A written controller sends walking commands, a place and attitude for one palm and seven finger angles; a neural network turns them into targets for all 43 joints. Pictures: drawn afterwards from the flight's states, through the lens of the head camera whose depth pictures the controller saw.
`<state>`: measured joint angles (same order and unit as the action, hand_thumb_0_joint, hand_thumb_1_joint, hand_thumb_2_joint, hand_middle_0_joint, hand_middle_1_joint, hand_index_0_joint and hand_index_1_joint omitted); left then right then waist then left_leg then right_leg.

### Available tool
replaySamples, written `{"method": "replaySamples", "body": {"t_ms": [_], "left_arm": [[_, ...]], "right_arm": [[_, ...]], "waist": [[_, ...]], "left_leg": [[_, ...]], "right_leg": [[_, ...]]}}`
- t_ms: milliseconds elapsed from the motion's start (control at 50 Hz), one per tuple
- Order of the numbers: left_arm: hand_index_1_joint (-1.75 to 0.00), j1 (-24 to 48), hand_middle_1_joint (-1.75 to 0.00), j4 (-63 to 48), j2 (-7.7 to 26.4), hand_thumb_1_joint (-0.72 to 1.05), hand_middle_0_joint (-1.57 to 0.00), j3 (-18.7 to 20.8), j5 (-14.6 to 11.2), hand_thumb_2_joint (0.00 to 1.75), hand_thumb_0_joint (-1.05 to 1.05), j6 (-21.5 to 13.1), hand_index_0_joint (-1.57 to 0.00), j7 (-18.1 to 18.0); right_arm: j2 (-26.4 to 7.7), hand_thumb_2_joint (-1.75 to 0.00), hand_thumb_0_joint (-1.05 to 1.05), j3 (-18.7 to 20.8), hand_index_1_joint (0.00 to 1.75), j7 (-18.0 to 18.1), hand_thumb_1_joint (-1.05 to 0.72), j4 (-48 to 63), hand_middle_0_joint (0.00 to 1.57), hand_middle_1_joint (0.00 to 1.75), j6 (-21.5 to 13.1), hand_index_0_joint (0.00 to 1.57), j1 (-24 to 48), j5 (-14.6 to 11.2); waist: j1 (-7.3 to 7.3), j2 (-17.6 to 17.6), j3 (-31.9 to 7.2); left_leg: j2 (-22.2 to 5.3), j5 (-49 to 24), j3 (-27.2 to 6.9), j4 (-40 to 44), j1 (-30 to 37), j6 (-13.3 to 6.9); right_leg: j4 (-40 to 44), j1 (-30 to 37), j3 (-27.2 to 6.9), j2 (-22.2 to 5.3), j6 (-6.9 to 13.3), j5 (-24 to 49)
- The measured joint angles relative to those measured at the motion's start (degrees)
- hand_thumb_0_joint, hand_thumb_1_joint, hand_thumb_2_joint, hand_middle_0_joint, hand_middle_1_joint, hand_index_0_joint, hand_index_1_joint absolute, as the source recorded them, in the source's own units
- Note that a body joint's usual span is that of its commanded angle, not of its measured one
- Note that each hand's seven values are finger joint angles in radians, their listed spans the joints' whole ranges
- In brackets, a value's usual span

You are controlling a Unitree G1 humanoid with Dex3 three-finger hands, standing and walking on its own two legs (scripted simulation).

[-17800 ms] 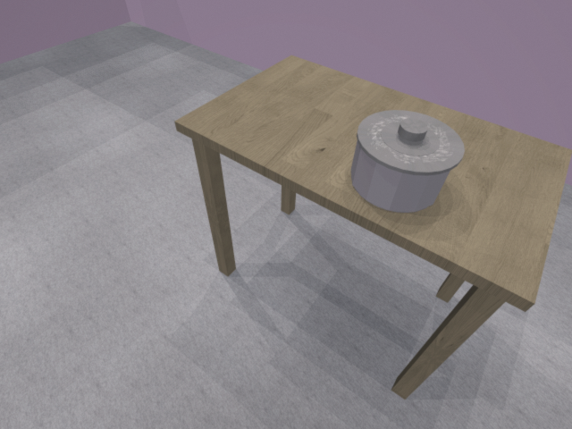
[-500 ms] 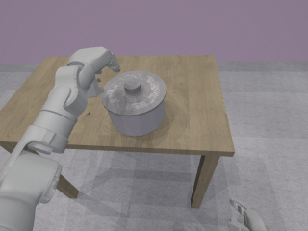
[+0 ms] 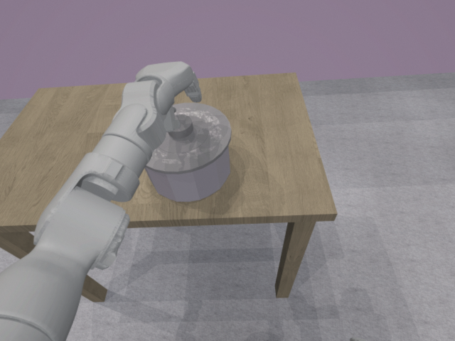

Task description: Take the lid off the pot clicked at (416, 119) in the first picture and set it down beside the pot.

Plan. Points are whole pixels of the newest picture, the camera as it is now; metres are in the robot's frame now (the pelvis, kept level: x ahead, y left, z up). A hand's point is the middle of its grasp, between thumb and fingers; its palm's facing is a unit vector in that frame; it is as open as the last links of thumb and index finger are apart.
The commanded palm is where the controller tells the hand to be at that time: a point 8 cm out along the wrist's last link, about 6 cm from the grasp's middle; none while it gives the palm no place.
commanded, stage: move the open hand above the knob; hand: left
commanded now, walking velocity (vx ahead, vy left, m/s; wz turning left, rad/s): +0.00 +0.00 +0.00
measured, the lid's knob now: (179, 126) +0.51 +0.08 +0.10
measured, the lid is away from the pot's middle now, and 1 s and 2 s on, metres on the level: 0.00 0.00 0.00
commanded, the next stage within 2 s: lower the open fingers around the knob in 0.54 s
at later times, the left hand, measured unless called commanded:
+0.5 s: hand (166, 108) +0.48 +0.09 +0.17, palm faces -0.26 -0.03 -0.96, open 9.9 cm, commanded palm +0.47 +0.09 +0.23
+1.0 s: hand (174, 113) +0.49 +0.08 +0.15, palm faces -0.34 -0.05 -0.94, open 9.9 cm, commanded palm +0.48 +0.08 +0.21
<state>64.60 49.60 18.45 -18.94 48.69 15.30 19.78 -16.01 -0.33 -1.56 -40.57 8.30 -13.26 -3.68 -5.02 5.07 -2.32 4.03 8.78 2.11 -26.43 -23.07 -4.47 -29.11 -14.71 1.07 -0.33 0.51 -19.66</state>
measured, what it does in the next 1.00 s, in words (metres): stands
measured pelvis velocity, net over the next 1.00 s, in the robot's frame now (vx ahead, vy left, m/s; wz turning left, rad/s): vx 0.01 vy -0.01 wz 0.01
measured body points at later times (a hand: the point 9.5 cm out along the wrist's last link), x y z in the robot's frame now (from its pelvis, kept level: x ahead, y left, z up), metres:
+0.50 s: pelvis +0.00 -0.01 +0.00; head +0.03 -0.04 +0.45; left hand +0.49 +0.09 +0.22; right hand +0.10 -0.27 -0.13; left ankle +0.05 +0.07 -0.73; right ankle -0.06 -0.11 -0.73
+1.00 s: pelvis +0.01 -0.01 +0.00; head +0.04 -0.05 +0.45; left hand +0.50 +0.08 +0.21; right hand +0.10 -0.27 -0.14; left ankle +0.05 +0.07 -0.73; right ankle -0.06 -0.11 -0.73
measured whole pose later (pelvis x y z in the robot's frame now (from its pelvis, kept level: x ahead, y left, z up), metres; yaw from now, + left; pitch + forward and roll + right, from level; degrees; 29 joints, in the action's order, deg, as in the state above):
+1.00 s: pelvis +0.01 -0.01 +0.00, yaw +0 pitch +6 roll +1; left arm 66.1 55.1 18.3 -19.5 49.2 16.5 21.3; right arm -15.9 -0.1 -0.9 -39.6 7.3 -12.9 -4.0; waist -5.3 4.0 -3.0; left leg 3.6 9.7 1.3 -26.5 -23.3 -3.5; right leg -28.4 -14.5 1.6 0.3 1.5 -20.3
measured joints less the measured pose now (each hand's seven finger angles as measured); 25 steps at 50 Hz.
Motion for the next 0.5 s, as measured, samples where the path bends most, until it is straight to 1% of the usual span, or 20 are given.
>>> {"method": "replaySamples", "body": {"t_ms": [60, 100, 140, 200, 260, 320, 380, 440, 500], "left_arm": [[-0.09, 1.9, -0.09, 2.5, 0.1, -0.29, -0.88, 1.0, 1.0, 1.5, 0.0, -0.2, -0.87, -1.9], [-0.09, 3.2, -0.09, 5.1, -0.1, -0.29, -0.87, 1.6, 1.7, 1.5, 0.0, 0.5, -0.87, -3.2], [-0.09, 3.6, -0.09, 7.3, -0.1, -0.29, -0.87, 2.1, 2.0, 1.5, 0.0, 1.5, -0.87, -3.7], [-0.09, 1.8, -0.09, 6.2, 0.3, -0.29, -0.87, 1.5, 2.1, 1.5, 0.0, 2.4, -0.87, -2.6], [-0.09, -0.3, -0.09, 2.8, 0.9, -0.29, -0.87, 1.0, 1.3, 1.5, 0.0, 0.7, -0.87, -1.2], [-0.09, 0.2, -0.09, 2.9, 0.8, -0.29, -0.87, 0.4, 1.0, 1.5, 0.0, -0.5, -0.87, -1.2], [-0.09, 1.8, -0.09, 5.6, 0.9, -0.29, -0.87, 1.0, 1.0, 1.5, 0.0, 0.3, -0.87, -1.7], [-0.09, 2.6, -0.09, 6.0, 1.0, -0.29, -0.87, -0.4, 1.2, 1.5, 0.0, 1.4, -0.87, -1.5], [-0.09, 1.5, -0.09, 3.4, 0.6, -0.29, -0.87, -1.0, 1.5, 1.5, 0.0, 0.8, -0.87, -0.7]], "right_arm": [[0.3, -0.9, 0.01, 0.2, 0.3, 0.2, -0.91, 0.0, 0.2, 0.3, -1.1, 0.2, -1.0, 0.2], [0.3, -0.9, 0.01, 0.1, 0.3, 0.0, -0.91, -0.2, 0.2, 0.3, -1.2, 0.19, -1.5, 0.2], [0.2, -0.9, 0.01, 0.0, 0.3, -0.2, -0.91, -0.1, 0.2, 0.3, -0.9, 0.19, -1.9, 0.1], [0.1, -0.9, 0.01, 0.3, 0.3, -0.4, -0.91, 0.3, 0.2, 0.3, -0.8, 0.2, -2.4, 0.2], [0.0, -0.9, 0.01, 0.7, 0.3, 0.1, -0.91, 0.5, 0.2, 0.3, -1.5, 0.2, -2.7, 0.2], [0.1, -0.9, 0.01, 0.7, 0.3, 0.7, -0.91, 0.2, 0.2, 0.3, -2.3, 0.2, -2.1, 0.0], [0.2, -0.9, 0.01, 0.2, 0.3, 0.8, -0.91, 0.0, 0.2, 0.3, -2.3, 0.2, -0.8, -0.3], [0.2, -0.9, 0.01, 0.3, 0.3, 0.4, -0.91, 0.8, 0.2, 0.3, -2.3, 0.2, -0.2, -0.3], [-0.1, -0.9, 0.01, 0.7, 0.3, 0.0, -0.91, 1.3, 0.2, 0.3, -2.0, 0.2, 0.2, -0.2]], "waist": [[-0.46, -0.4, -0.4], [-0.52, -0.6, -0.8], [-0.57, -0.8, -1.1], [-0.52, -0.6, -1.0], [-0.3, -0.3, -0.7], [-0.05, -0.5, -0.9], [-0.12, -1.2, -1.1], [-0.05, -1.5, -1.1], [0.33, -1.2, -0.9]], "left_leg": [[-0.1, -0.2, 0.4, 0.5, -0.1, 0.1], [-0.2, -0.3, 0.7, 0.7, -0.3, 0.2], [-0.4, -0.4, 0.9, 0.8, -0.5, 0.2], [-0.4, -0.4, 0.8, 0.8, -0.5, 0.3], [-0.4, -0.1, 0.3, 0.5, 0.1, 0.3], [-0.4, 0.1, 0.0, 0.3, 0.4, 0.4], [-0.5, 0.2, 0.0, 0.3, 0.2, 0.5], [-0.5, 0.1, -0.2, 0.2, -0.3, 0.7], [-0.4, 0.1, -0.6, 0.0, -0.5, 0.7]], "right_leg": [[0.1, -0.5, -0.5, 0.1, 0.1, 0.2], [0.0, -0.9, -0.8, 0.1, 0.1, 0.2], [0.0, -1.3, -1.0, 0.2, 0.2, 0.3], [0.1, -1.1, -0.9, 0.3, 0.2, 0.3], [0.5, -0.1, -0.4, 0.4, 0.3, 0.2], [0.6, 0.5, -0.1, 0.4, 0.4, 0.1], [0.5, 0.2, -0.1, 0.5, 0.5, 0.0], [0.3, -0.3, 0.1, 0.6, 0.7, 0.0], [0.2, -0.3, 0.5, 0.5, 0.8, -0.2]]}}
